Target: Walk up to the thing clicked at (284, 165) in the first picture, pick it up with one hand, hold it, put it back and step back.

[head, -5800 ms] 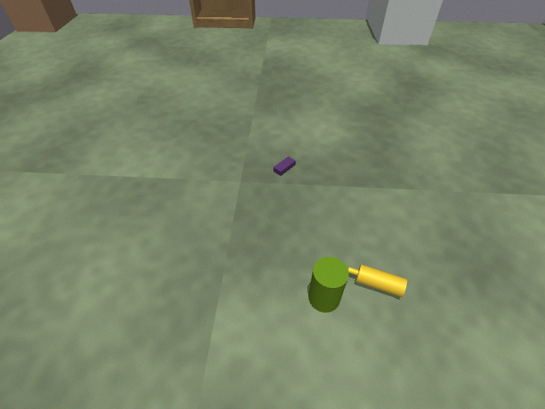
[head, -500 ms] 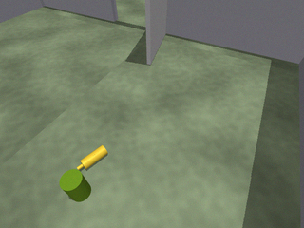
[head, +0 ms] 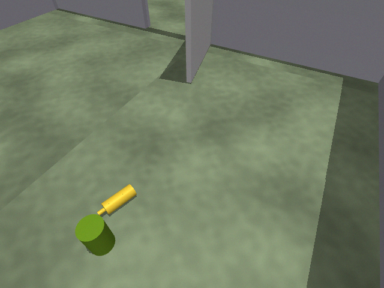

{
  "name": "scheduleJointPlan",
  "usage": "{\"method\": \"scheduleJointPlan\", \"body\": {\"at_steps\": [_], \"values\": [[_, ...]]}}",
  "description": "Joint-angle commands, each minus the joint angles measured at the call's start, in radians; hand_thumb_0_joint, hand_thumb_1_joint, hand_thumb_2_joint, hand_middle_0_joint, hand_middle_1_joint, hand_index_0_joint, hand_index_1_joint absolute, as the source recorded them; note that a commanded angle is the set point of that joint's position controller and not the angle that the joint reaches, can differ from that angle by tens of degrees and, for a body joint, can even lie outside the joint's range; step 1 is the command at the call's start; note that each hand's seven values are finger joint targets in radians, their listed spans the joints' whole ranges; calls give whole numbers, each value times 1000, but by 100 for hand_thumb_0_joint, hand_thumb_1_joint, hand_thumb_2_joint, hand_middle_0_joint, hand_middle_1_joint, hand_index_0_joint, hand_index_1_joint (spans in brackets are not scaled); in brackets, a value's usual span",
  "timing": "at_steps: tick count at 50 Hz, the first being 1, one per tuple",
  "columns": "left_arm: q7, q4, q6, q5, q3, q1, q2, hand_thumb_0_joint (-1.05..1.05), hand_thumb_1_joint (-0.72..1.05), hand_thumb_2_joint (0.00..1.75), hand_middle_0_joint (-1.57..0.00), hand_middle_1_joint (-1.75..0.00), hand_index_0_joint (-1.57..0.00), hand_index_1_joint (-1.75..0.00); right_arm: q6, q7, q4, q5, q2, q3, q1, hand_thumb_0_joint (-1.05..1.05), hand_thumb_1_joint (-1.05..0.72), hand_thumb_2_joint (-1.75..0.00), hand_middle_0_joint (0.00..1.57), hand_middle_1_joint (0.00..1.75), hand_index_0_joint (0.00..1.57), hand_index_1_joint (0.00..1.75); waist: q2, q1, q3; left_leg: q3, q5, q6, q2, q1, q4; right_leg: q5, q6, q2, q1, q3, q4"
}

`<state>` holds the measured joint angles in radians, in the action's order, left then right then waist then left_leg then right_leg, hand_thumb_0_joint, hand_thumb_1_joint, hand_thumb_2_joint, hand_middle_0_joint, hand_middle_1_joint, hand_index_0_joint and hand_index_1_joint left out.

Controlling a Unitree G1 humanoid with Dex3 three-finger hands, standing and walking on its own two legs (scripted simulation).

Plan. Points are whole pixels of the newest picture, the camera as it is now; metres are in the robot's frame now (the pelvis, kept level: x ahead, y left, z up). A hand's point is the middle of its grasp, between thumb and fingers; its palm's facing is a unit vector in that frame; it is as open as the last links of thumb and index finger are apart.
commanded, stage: stand
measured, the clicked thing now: out of the picture +0.70 +1.28 -0.76
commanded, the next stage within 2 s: walk up in 0.36 s
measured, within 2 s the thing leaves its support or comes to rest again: neither
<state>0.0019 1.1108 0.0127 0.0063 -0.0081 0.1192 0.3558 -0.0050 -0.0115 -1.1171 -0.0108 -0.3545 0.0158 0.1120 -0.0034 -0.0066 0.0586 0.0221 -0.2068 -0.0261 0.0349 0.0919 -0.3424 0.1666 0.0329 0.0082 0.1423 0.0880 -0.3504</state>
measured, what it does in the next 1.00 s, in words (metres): walks ahead: right foot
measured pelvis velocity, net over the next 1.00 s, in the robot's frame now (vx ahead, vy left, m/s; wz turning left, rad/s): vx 0.18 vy -0.07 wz -0.02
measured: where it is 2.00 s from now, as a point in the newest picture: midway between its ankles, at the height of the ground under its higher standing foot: (202, 206)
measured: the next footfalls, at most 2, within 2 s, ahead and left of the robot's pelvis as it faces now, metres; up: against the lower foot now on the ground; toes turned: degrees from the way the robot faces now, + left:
right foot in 0.62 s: +0.16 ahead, -0.18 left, +0.00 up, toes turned -8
left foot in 1.14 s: +0.41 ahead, +0.10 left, +0.00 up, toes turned +6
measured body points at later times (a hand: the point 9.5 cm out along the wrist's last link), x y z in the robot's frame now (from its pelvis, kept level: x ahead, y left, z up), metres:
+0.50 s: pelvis +0.01 -0.01 +0.00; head +0.01 -0.01 +0.45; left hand +0.09 +0.31 -0.12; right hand +0.06 -0.33 -0.12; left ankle -0.01 +0.13 -0.74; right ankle +0.02 -0.14 -0.72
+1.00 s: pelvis +0.18 -0.07 +0.00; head +0.18 -0.08 +0.45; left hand +0.21 +0.25 -0.12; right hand +0.23 -0.40 -0.12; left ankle +0.31 +0.08 -0.70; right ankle +0.13 -0.17 -0.75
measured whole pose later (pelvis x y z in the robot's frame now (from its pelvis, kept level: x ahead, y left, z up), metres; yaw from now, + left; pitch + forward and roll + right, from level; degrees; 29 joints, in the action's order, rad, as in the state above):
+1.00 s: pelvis +0.18 -0.07 +0.00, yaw -1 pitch -2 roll -2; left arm 0.05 0.97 0.09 0.02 0.07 0.31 0.39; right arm 0.00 -0.11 -0.97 -0.03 -0.42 0.08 0.27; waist 0.04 0.03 0.03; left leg -0.08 -0.16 -0.02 0.07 0.54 -0.80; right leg 0.26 -0.04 -0.03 0.01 -0.12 -0.31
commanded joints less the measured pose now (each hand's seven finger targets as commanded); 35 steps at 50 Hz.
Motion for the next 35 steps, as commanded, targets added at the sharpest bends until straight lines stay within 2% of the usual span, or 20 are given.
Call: {"method": "scheduleJointPlan", "body": {"at_steps": [1,5,13,17,18,19,20,21,22,23,24,25,28,29,30,31,32,33,34,35], "values": [[-12,-57,16,1,47,-37,221,0,90,90,-20,-30,-20,-30,23,12,57,4,-211,43,-31,0,-90,-90,20,30,20,30,-9,-4,-63,-72,59,43,93,-16,60,-115,-49,95,16,56,49],[-13,-62,18,4,46,-36,217,0,90,90,-20,-30,-20,-30,23,11,58,3,-217,45,-32,0,-90,-90,20,30,20,30,3,-3,-75,-71,86,45,94,-15,55,-157,-49,98,3,54,47],[-11,-62,15,2,45,-29,216,0,90,90,-20,-30,-20,-30,25,12,56,4,-215,44,-30,0,-90,-90,20,30,20,30,5,0,-76,-73,86,45,94,-15,58,-149,-51,96,2,55,43],[-12,-60,15,3,46,-22,217,0,90,90,-20,-30,-20,-30,24,11,57,2,-215,44,-27,0,-90,-90,20,30,20,30,0,0,-52,-74,32,46,91,2,69,-107,-48,96,17,57,51],[21,-117,26,24,110,12,304,0,90,90,-20,-30,-20,-30,46,-14,115,-18,-315,108,36,0,-90,-90,20,30,20,30,14,-7,-173,-105,-461,119,93,-57,3,405,-84,41,55,53,-36],[36,-119,24,33,112,-23,295,0,90,90,-20,-30,-20,-30,49,-25,96,-27,-336,126,68,0,-90,-90,20,30,20,30,67,-27,-95,-163,-643,143,125,-50,52,521,-81,25,220,32,-119],[47,-143,21,32,112,-80,274,0,90,90,-20,-30,-20,-30,50,-28,96,-30,-350,137,89,0,-90,-90,20,30,20,30,143,-54,-18,-247,-704,170,198,-68,151,452,-57,-7,372,-32,-270],[53,-173,19,34,113,-114,262,0,90,90,-20,-30,-20,-30,55,-27,109,-26,-375,149,100,0,-90,-90,20,30,20,30,223,-72,41,-374,-706,238,338,-71,263,334,-43,-9,487,-77,-446],[53,-190,26,36,114,-133,266,0,90,90,-20,-30,-20,-30,66,-27,124,-31,-372,155,106,0,-90,-90,20,30,20,30,153,-77,97,-420,-593,269,397,-83,274,309,-39,40,563,-43,-451],[57,-196,35,33,111,-140,257,0,90,90,-20,-30,-20,-30,74,-26,130,-30,-357,154,106,0,-90,-90,20,30,20,30,111,-69,109,-406,-464,275,395,-106,264,280,-40,69,558,-22,-429],[65,-193,43,27,109,-135,257,0,90,90,-20,-30,-20,-30,77,-27,140,-28,-329,149,104,0,-90,-90,20,30,20,30,79,-61,76,-346,-389,262,348,-143,243,280,-39,72,534,-30,-402],[74,-190,47,23,108,-92,248,0,90,90,-20,-30,-20,-30,77,-29,159,-31,-326,148,71,0,-90,-90,20,30,20,30,118,-40,35,-273,-349,244,309,-166,216,278,-39,74,487,-49,-351],[91,-170,42,20,124,36,246,0,90,90,-20,-30,-20,-30,70,-41,204,-35,-326,152,-15,0,-90,-90,20,30,20,30,211,17,-40,-101,-360,191,208,-8,142,183,-35,50,200,-122,-244],[88,-154,44,21,131,79,244,0,90,90,-20,-30,-20,-30,64,-42,212,-30,-323,150,-34,0,-90,-90,20,30,20,30,220,45,-38,-59,-391,175,189,110,87,121,-36,43,58,-145,-193],[79,-118,46,22,141,162,254,0,90,90,-20,-30,-20,-30,58,-42,225,-26,-301,143,-69,0,-90,-90,20,30,20,30,174,96,-42,-18,-446,155,164,250,-7,46,-43,22,-107,-171,-164],[66,-74,51,22,160,284,290,0,90,90,-20,-30,-20,-30,51,-40,232,-31,-258,128,-63,0,-90,-90,20,30,20,30,50,143,-86,21,-471,128,111,391,-201,74,-46,6,-298,-152,-170],[49,-49,58,28,183,401,346,0,90,90,-20,-30,-20,-30,48,-40,243,-39,-187,102,-42,0,-90,-90,20,30,20,30,-194,204,-109,109,-521,107,1,555,-518,286,-64,71,-406,-41,-70],[35,-86,64,41,200,410,420,0,90,90,-20,-30,-20,-30,41,-42,271,-24,-146,82,-25,0,-90,-90,20,30,20,30,-317,208,-65,-36,-465,68,-101,683,-771,697,-105,297,-289,403,155],[32,-142,65,34,187,245,442,0,90,90,-20,-30,-20,-30,30,-38,266,-12,-227,106,-6,0,-90,-90,20,30,20,30,-185,135,23,-162,-343,58,-69,606,-833,903,-141,417,-52,614,328],[35,-190,68,26,181,133,451,0,90,90,-20,-30,-20,-30,30,-42,248,-8,-283,121,32,0,-90,-90,20,30,20,30,-157,78,107,-184,-264,66,-13,576,-818,934,-174,420,65,615,360]]}}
